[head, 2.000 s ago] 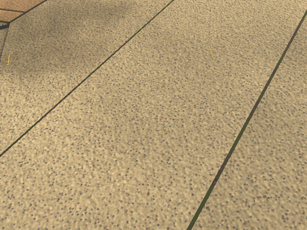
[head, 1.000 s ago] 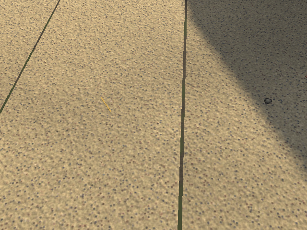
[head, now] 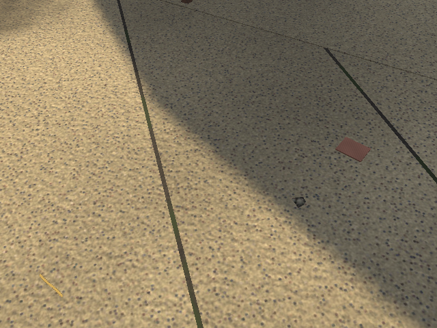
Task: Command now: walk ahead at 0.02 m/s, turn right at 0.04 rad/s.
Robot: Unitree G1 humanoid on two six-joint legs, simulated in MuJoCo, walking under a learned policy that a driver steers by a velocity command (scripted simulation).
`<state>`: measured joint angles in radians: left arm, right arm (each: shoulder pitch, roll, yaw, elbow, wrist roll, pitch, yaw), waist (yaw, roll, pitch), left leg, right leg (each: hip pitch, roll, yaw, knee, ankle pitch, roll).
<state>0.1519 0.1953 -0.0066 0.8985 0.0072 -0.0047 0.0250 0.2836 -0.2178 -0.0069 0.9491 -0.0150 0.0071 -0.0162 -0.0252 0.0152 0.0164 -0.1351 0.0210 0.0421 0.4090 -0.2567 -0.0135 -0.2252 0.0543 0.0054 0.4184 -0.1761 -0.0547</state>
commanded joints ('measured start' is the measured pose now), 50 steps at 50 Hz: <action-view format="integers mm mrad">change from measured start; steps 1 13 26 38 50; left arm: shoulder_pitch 32 156 -124 248 227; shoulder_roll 126 189 73 256 85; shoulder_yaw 33 80 59 117 57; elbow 3 111 -11 68 102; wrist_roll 0 5 28 9 12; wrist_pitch -16 2 -49 -54 -120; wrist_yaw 4 -9 -65 -30 -10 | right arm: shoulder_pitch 53 45 253 216 -106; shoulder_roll -88 -42 -70 -81 -16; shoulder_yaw -20 -15 -37 -46 -53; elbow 7 37 136 84 -30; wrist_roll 2 -24 -4 3 -11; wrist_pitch -10 -26 -97 -86 -31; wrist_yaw -8 9 -2 12 57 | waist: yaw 11 35 -16 118 14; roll -10 -135 91 -109 -52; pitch -12 96 126 -170 99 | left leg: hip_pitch -33 -191 199 -493 -559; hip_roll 67 -24 190 -26 78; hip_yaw -73 8 -211 -117 -57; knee -73 151 -285 920 552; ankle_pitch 98 -183 228 -211 210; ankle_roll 20 97 205 108 77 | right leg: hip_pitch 71 -9 -507 426 111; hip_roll -145 -267 -86 -440 -268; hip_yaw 150 418 -74 672 -46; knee -73 -256 443 -204 -328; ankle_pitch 190 -602 -46 -401 179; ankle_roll -32 -176 25 -234 -100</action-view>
